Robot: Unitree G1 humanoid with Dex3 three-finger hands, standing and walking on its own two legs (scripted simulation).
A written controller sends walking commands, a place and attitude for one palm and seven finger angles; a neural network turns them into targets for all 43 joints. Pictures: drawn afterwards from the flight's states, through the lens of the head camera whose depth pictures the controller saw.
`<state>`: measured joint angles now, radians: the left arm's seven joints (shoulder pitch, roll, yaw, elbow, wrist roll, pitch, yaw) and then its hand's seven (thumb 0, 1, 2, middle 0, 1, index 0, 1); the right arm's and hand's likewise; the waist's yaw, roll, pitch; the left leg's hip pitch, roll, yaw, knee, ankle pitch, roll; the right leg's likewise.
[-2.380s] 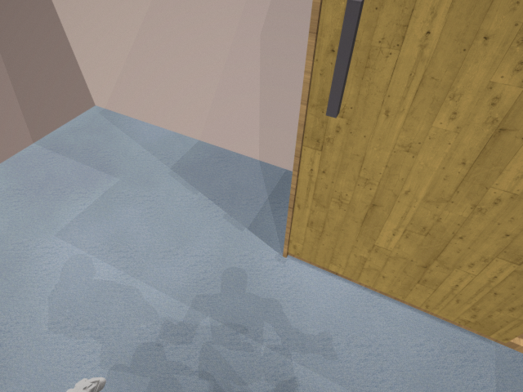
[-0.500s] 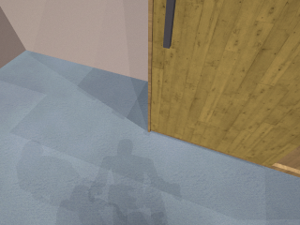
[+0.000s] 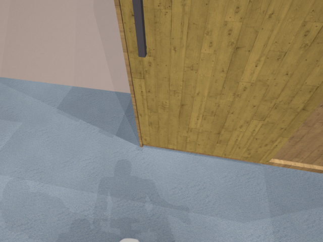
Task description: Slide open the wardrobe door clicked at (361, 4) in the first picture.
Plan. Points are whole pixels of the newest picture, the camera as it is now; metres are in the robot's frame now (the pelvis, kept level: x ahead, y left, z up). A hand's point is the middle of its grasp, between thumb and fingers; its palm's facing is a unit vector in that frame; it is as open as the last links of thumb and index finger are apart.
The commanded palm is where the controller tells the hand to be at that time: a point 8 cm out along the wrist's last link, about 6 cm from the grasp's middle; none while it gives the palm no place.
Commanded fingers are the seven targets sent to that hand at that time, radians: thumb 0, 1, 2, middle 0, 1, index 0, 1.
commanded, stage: take the last steps up to it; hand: left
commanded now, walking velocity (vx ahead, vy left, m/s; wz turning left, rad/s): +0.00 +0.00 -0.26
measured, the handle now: (141, 20) +0.79 +0.15 +0.16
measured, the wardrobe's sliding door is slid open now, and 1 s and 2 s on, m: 0.00 0.00 0.00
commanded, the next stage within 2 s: come to a stop and stand still in 1.00 s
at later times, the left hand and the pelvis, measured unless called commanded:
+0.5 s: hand out of the picture +0.09 +0.25 -0.17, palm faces -0.09 -0.98 -0.17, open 7.4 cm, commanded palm none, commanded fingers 0.00 0.90 0.90 -0.20 -0.30 -0.20 -0.30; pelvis +0.04 +0.06 +0.01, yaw -6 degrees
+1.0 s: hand (108, 211) +0.23 +0.19 -0.17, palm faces +0.01 -0.98 -0.21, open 7.2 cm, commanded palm none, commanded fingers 0.00 0.90 0.90 -0.20 -0.30 -0.20 -0.30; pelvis +0.20 +0.01 +0.00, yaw -3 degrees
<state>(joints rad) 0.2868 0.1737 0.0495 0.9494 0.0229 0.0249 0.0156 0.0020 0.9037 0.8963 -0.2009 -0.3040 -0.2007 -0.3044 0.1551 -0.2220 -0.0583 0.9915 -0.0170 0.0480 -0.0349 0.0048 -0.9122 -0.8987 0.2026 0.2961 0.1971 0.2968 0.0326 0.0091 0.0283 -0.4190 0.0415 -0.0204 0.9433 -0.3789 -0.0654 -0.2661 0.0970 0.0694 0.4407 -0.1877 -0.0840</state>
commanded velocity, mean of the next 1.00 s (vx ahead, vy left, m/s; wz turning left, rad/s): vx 0.25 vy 0.04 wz -0.01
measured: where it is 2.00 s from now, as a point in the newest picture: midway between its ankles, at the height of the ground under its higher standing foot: outside the picture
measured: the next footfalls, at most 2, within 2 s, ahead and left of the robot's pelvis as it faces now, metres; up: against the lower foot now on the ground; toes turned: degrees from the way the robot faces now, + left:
left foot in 0.18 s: +0.02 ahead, +0.14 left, +0.00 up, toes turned -2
right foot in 0.68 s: +0.16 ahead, -0.10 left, +0.00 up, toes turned -14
